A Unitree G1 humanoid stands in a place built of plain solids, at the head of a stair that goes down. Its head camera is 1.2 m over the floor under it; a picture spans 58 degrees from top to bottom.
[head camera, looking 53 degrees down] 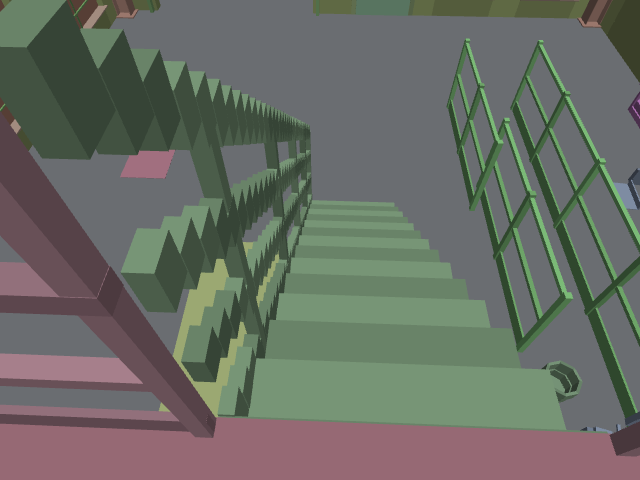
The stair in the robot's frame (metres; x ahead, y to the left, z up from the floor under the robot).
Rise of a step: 0.20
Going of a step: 0.24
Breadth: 1.02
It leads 2 degrees to the right of straight ahead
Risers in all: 14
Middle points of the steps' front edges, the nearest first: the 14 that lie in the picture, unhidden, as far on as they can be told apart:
0.30 -0.24 0.00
0.54 -0.25 -0.20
0.78 -0.26 -0.40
1.02 -0.27 -0.60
1.26 -0.28 -0.80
1.51 -0.29 -1.00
1.75 -0.30 -1.20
1.99 -0.31 -1.40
2.23 -0.32 -1.60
2.47 -0.33 -1.80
2.71 -0.33 -2.00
2.95 -0.34 -2.20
3.19 -0.35 -2.40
3.44 -0.36 -2.60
